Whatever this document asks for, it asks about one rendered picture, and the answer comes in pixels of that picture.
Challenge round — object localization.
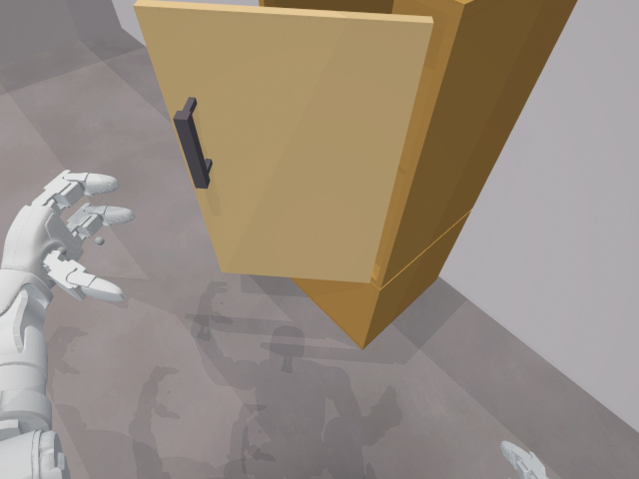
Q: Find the robot left hand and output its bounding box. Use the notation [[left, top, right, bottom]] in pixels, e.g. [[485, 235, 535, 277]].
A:
[[1, 170, 135, 301]]

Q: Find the robot right hand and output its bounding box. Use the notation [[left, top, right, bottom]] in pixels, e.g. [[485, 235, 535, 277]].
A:
[[500, 441, 549, 479]]

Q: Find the handle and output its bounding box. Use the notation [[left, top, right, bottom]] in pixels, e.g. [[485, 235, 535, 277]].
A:
[[173, 97, 213, 189]]

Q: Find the robot left upper arm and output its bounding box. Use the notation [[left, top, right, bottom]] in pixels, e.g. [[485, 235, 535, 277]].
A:
[[0, 430, 71, 479]]

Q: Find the robot left forearm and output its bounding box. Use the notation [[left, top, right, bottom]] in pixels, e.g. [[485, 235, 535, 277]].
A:
[[0, 268, 53, 441]]

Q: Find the cupboard door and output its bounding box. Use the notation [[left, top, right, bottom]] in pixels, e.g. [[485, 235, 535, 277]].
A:
[[133, 0, 433, 283]]

